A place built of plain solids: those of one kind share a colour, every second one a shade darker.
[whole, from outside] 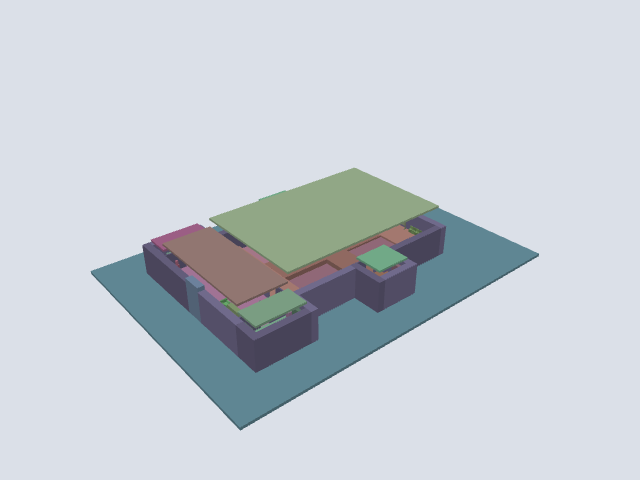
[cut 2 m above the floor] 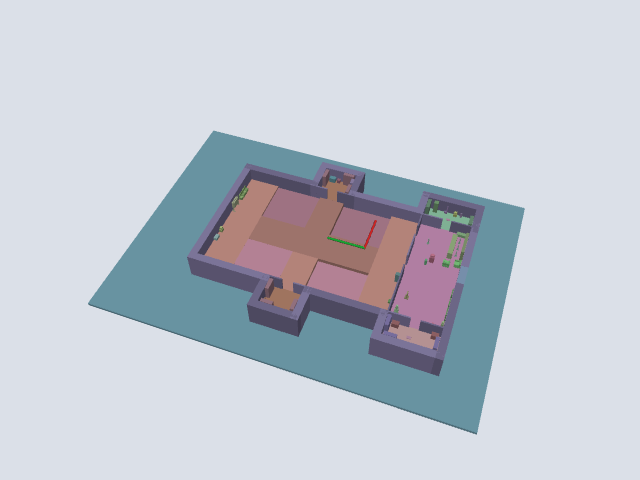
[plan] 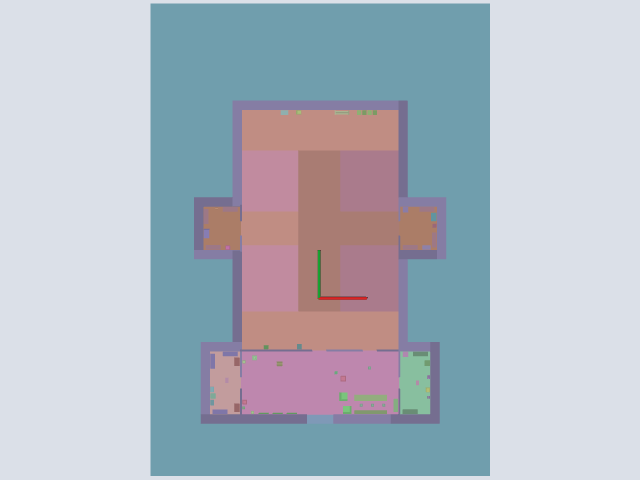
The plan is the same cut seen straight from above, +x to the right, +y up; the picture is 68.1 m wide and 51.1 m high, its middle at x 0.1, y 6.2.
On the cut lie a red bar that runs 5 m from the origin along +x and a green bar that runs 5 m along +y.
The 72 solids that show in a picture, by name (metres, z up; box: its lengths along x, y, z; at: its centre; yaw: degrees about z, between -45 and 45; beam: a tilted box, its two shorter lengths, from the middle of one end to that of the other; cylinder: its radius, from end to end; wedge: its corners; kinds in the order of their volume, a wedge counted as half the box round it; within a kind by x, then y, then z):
{
 "ground_under_all_1": {"box": [36.16, 50.3, 0.4], "at": [0.12, 6.22, -1.92]},
 "wall_1": {"box": [1.0, 6.6, 4.45], "at": [-12.81, 7.44, 0.46]},
 "wall_2": {"box": [1.0, 8.7, 4.45], "at": [-12.11, -9.01, 0.46]},
 "wall_3": {"box": [5.1, 1.0, 4.45], "at": [-10.76, 4.64, 0.46]},
 "wall_4": {"box": [5.1, 1.0, 4.45], "at": [-10.76, 10.24, 0.46]},
 "wall_5": {"box": [4.4, 1.0, 4.45], "at": [-10.4, -5.16, 0.46]},
 "wall_6": {"box": [5.2, 1.0, 4.45], "at": [-10.01, -12.86, 0.46]},
 "wall_7": {"box": [1.0, 10.75, 4.45], "at": [-8.71, -0.29, 0.46]},
 "wall_8": {"box": [1.0, 11.25, 4.45], "at": [-8.71, 15.42, 0.46]},
 "wall_9": {"box": [0.2, 2.95, 4.45], "at": [-8.3, -11.09, 0.46]},
 "wall_10": {"box": [0.2, 2.95, 4.45], "at": [-8.3, -6.93, 0.46]},
 "wall_11": {"box": [0.2, 1.61, 4.45], "at": [-8.3, 5.88, 0.46]},
 "wall_12": {"box": [0.2, 1.75, 4.45], "at": [-8.3, 9.07, 0.46]},
 "wall_13": {"box": [7.93, 1.0, 4.45], "at": [-5.24, -12.86, 0.46]},
 "wall_14": {"box": [7.68, 0.2, 4.45], "at": [-4.57, -5.56, 0.46]},
 "wall_15": {"box": [18.65, 1.0, 4.45], "at": [0.12, 20.54, 0.46]},
 "wall_16": {"box": [3.88, 0.2, 4.45], "at": [2.71, -5.56, 0.46]},
 "wall_17": {"box": [7.93, 1.0, 4.45], "at": [5.48, -12.86, 0.46]},
 "wall_18": {"box": [2.5, 0.2, 4.45], "at": [7.4, -5.56, 0.46]},
 "wall_19": {"box": [0.2, 2.95, 4.45], "at": [8.54, -11.09, 0.46]},
 "wall_20": {"box": [0.2, 2.95, 4.45], "at": [8.54, -6.93, 0.46]},
 "wall_21": {"box": [0.2, 1.75, 4.45], "at": [8.54, 5.81, 0.46]},
 "wall_22": {"box": [0.2, 1.61, 4.45], "at": [8.54, 9.0, 0.46]},
 "wall_23": {"box": [1.0, 10.75, 4.45], "at": [8.95, -0.29, 0.46]},
 "wall_24": {"box": [1.0, 11.25, 4.45], "at": [8.95, 15.42, 0.46]},
 "wall_25": {"box": [5.2, 1.0, 4.45], "at": [10.24, -12.86, 0.46]},
 "wall_26": {"box": [4.4, 1.0, 4.45], "at": [10.64, -5.16, 0.46]},
 "wall_27": {"box": [5.1, 1.0, 4.45], "at": [10.99, 4.64, 0.46]},
 "wall_28": {"box": [5.1, 1.0, 4.45], "at": [10.99, 10.24, 0.46]},
 "wall_29": {"box": [1.0, 8.7, 4.45], "at": [12.35, -9.01, 0.46]},
 "wall_30": {"box": [1.0, 6.6, 4.45], "at": [13.05, 7.44, 0.46]},
 "floor_gang_1": {"box": [6.1, 3.6, 1.77], "at": [-5.25, 7.44, -0.89]},
 "floor_gang_2": {"box": [4.45, 17.15, 1.77], "at": [0.02, 7.17, -0.89]},
 "floor_gang_3": {"box": [16.85, 4.15, 1.77], "at": [0.12, -3.48, -0.89]},
 "floor_gang_4": {"box": [16.85, 4.4, 1.77], "at": [0.12, 17.94, -0.89]},
 "floor_gang_5": {"box": [6.3, 3.6, 1.77], "at": [5.39, 7.44, -0.89]},
 "step_tier_1": {"box": [6.1, 7.05, 1.23], "at": [-5.25, 2.12, -1.16]},
 "step_tier_2": {"box": [6.1, 6.5, 1.77], "at": [-5.25, 12.49, -0.89]},
 "step_tier_3": {"box": [6.3, 7.05, 1.1], "at": [5.39, 2.12, -1.22]},
 "step_tier_4": {"box": [6.3, 6.5, 1.5], "at": [5.39, 12.49, -1.02]},
 "floor_foyer_1": {"box": [16.85, 6.9, 1.77], "at": [0.12, -9.01, -0.89]},
 "ceil_hall_1": {"box": [16.85, 25.7, 0.3], "at": [0.12, 7.29, 5.6]},
 "floor_side_1": {"box": [4.1, 4.8, 1.77], "at": [-10.36, 7.44, -0.89]},
 "floor_side_2": {"box": [4.1, 4.8, 1.77], "at": [10.6, 7.44, -0.89]},
 "floor_cloaks_1": {"box": [3.4, 6.9, 1.77], "at": [-10.01, -9.01, -0.89]},
 "floor_store_1": {"box": [3.4, 6.9, 1.77], "at": [10.24, -9.01, -0.89]},
 "ceil_foyer_1": {"box": [16.85, 6.9, 0.3], "at": [0.12, -9.01, 4.35]},
 "door_leaf_1": {"box": [2.8, 0.97, 5.04], "at": [0.12, -12.88, 0.75]},
 "shelves_side_1": {"box": [0.5, 1.6, 2.0], "at": [-12.03, 8.69, 1.0]},
 "shelves_side_2": {"box": [1.6, 0.5, 2.0], "at": [-11.26, 5.42, 1.0]},
 "shelves_side_3": {"box": [1.6, 0.5, 2.0], "at": [-9.46, 9.46, 1.0]},
 "shelves_side_4": {"box": [1.6, 0.5, 2.0], "at": [9.7, 5.42, 1.0]},
 "shelves_side_5": {"box": [1.6, 0.5, 2.0], "at": [11.49, 9.46, 1.0]},
 "shelves_side_6": {"box": [0.5, 1.6, 2.0], "at": [12.27, 6.19, 1.0]},
 "ceil_cloaks_1": {"box": [3.4, 6.9, 0.3], "at": [-10.01, -9.01, 3.4]},
 "ceil_store_1": {"box": [3.4, 6.9, 0.3], "at": [10.24, -9.01, 3.4]},
 "ceil_side_1": {"box": [4.1, 4.8, 0.3], "at": [10.6, 7.44, 3.4]},
 "bar_foyer_1": {"box": [3.5, 0.4, 2.1], "at": [5.5, -12.13, 1.05]},
 "bar_foyer_2": {"box": [3.5, 0.65, 1.1], "at": [5.5, -10.61, 0.55]},
 "shelves_cloaks_1": {"box": [0.5, 1.6, 2.0], "at": [-11.32, -6.71, 1.0]},
 "shelves_cloaks_2": {"box": [1.6, 0.5, 2.0], "at": [-10.55, -12.08, 1.0]},
 "shelves_cloaks_3": {"box": [1.6, 0.5, 2.0], "at": [-9.46, -5.94, 1.0]},
 "shelves_store_1": {"box": [1.6, 0.5, 2.0], "at": [9.7, -12.08, 1.0]},
 "shelves_store_2": {"box": [1.6, 0.5, 2.0], "at": [10.79, -5.94, 1.0]},
 "hamper_cloaks_1": {"box": [0.6, 0.9, 0.72], "at": [-8.73, -11.66, 0.36]},
 "hamper_cloaks_2": {"box": [0.6, 0.9, 0.72], "at": [-8.73, -6.76, 0.36]},
 "lockers_side_1": {"box": [0.9, 0.48, 1.8], "at": [11.45, 5.41, 0.9]},
 "fridge_store_1": {"box": [0.6, 0.6, 1.8], "at": [11.52, -6.91, 0.9]},
 "gowns_1": {"box": [1.32, 0.38, 0.98], "at": [2.45, 19.75, 1.09]},
 "hamper_side_1": {"box": [0.6, 0.9, 0.72], "at": [12.21, 8.64, 0.36]},
 "bench_foyer_1": {"box": [0.5, 1.4, 0.46], "at": [8.16, -11.41, 0.22]},
 "trolley_side_1": {"box": [0.6, 1.0, 0.06], "at": [-11.97, 6.89, 0.2]}
}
